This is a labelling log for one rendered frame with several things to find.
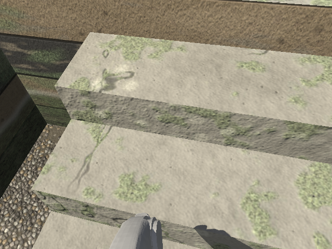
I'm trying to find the robot left shin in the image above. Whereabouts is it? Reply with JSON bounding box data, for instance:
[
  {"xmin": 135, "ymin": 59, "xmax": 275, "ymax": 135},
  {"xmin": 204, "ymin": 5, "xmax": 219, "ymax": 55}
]
[{"xmin": 135, "ymin": 213, "xmax": 150, "ymax": 219}]

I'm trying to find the robot left thigh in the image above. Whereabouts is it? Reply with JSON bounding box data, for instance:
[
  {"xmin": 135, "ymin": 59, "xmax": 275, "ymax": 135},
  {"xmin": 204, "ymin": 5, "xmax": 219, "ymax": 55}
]
[{"xmin": 109, "ymin": 216, "xmax": 163, "ymax": 249}]

